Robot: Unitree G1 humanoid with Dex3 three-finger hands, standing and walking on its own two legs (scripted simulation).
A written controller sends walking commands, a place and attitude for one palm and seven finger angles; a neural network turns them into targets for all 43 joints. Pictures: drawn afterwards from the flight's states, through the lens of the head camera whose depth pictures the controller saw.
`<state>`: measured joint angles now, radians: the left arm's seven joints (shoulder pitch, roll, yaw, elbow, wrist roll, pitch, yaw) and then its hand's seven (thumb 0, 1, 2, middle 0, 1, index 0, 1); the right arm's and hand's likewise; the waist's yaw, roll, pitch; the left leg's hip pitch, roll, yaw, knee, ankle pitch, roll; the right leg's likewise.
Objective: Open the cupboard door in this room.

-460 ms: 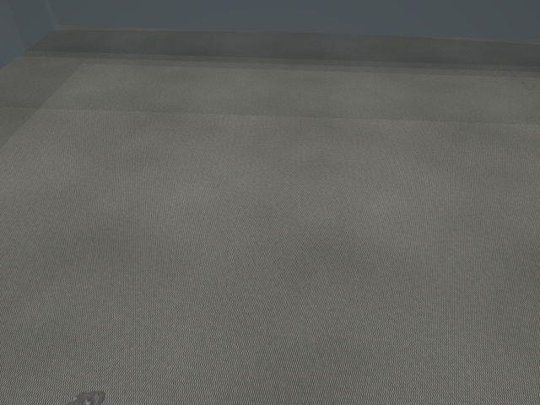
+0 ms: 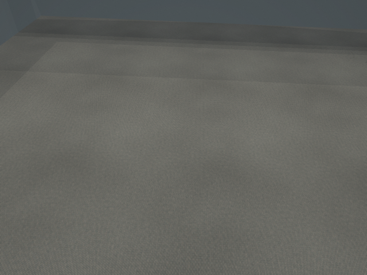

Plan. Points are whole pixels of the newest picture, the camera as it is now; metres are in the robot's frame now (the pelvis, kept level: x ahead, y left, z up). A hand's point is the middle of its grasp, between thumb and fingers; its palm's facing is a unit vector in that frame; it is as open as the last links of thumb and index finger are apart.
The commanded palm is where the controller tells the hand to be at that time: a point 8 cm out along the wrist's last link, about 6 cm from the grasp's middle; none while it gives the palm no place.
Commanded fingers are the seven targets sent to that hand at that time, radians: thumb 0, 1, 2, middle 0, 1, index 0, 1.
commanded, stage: stand and wait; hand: left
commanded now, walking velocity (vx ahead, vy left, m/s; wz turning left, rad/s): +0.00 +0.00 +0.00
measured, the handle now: out of the picture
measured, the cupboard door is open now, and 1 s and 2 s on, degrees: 0 0 0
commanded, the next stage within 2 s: turn or walk to find it in 0.44 s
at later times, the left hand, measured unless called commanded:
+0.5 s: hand out of the picture +0.07 +0.25 -0.15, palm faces -0.02 -0.94 -0.34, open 7.4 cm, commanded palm none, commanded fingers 0.00 0.90 0.90 -0.20 -0.30 -0.20 -0.30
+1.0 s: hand out of the picture +0.02 +0.22 -0.17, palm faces +0.16 -0.96 -0.25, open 7.4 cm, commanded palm none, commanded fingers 0.00 0.90 0.90 -0.20 -0.30 -0.20 -0.30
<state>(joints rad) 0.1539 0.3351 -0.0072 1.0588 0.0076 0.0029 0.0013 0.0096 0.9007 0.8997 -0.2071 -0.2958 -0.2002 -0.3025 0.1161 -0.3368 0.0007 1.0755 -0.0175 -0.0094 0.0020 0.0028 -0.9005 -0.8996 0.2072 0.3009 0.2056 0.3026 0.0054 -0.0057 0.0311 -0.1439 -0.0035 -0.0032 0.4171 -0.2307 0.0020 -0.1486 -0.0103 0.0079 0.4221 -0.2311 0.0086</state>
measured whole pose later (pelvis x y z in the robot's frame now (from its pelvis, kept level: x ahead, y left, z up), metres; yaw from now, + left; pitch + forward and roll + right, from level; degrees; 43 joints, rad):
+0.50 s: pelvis -0.01 +0.00 +0.00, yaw +0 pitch -2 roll +0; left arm 0.14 0.35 -0.01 1.08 0.01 0.00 0.00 0.01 0.90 0.90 -0.21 -0.30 -0.20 -0.30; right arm 0.13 -0.34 0.00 1.12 -0.02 -0.01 0.01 0.00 -0.90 -0.90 0.21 0.30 0.20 0.30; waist 0.00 0.00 0.03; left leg -0.15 0.00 0.00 0.39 -0.20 0.00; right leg -0.15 0.00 0.01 0.39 -0.20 0.00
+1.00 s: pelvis -0.03 +0.00 -0.01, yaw +9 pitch +1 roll -1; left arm 0.17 0.23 0.03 0.94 0.00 0.05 0.03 0.01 0.90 0.90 -0.20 -0.30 -0.20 -0.30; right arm 0.24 -0.18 -0.02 0.98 -0.03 0.03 0.00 0.00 -0.90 -0.90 0.21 0.30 0.21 0.30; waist -0.02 0.00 0.07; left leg -0.32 -0.06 -0.15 0.52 -0.20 0.02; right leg -0.38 -0.01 -0.01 0.90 -0.50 0.04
